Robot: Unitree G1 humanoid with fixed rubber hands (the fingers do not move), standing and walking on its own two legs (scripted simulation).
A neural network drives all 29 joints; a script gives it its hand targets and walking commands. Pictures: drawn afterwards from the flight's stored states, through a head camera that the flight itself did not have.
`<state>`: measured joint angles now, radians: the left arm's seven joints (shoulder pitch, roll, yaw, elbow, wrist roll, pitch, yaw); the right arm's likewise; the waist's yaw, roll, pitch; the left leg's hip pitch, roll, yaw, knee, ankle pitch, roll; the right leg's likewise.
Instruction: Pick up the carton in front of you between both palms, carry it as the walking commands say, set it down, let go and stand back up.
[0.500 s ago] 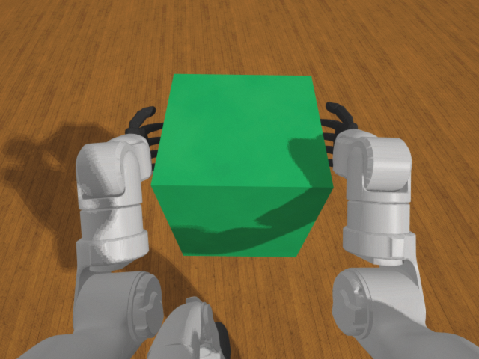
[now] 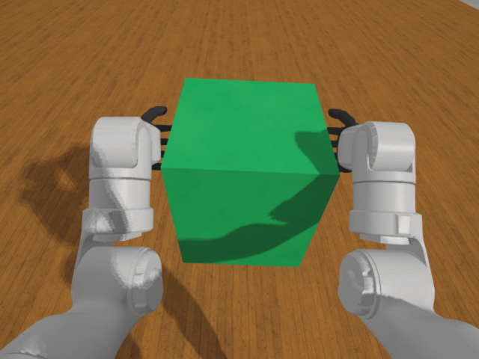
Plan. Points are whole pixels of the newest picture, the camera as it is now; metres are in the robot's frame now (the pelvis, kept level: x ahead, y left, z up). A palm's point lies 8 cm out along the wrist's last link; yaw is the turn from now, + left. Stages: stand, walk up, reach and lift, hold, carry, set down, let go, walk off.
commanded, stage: carry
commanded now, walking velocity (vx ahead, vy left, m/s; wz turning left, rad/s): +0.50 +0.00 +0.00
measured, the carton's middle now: (245, 177) +0.38 +0.00 +0.12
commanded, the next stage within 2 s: none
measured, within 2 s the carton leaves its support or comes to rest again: neither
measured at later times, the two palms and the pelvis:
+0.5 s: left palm (179, 111) +0.61 +0.16 +0.10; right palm (305, 118) +0.61 -0.14 +0.10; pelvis +0.31 +0.02 +0.01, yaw -1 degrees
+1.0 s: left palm (203, 58) +0.90 +0.12 +0.11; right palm (301, 65) +0.89 -0.18 +0.10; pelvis +0.64 -0.02 +0.00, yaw -1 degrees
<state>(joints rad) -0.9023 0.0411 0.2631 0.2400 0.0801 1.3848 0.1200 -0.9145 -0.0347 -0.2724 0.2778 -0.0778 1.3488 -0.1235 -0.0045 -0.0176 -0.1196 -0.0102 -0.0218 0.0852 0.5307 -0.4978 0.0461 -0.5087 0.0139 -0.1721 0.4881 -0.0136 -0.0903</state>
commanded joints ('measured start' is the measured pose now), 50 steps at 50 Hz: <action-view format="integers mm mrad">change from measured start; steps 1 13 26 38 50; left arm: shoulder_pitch -680 -494 226 278 303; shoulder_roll -1106 -1303 -1123 -1098 -1003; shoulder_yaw -472 -614 -825 -892 -824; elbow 15 -253 -584 -616 -538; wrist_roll -441 -453 -314 -361 -344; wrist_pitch -45 -153 -206 -182 -141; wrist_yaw -230 -255 -274 -281 -282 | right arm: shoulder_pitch -642 -398 205 328 283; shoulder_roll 1056 1276 1117 1081 981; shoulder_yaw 443 609 863 850 848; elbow -8 -206 -615 -616 -588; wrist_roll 403 379 356 374 358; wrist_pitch -14 -114 -164 -142 -104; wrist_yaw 251 223 267 315 295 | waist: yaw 83 40 -18 -6 32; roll -13 -59 -20 168 28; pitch -394 -360 -439 -178 -204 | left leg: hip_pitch -271 -728 186 4 -200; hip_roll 90 123 194 274 177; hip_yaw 20 -40 -63 -42 122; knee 517 373 -137 -388 190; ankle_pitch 585 258 628 428 581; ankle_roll -7 -60 26 87 -36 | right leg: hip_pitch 641 693 368 -104 518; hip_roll -220 -279 -148 -120 -117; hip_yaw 312 290 20 53 25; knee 19 -232 346 243 -47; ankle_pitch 71 166 229 -134 -194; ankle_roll -30 -111 83 127 64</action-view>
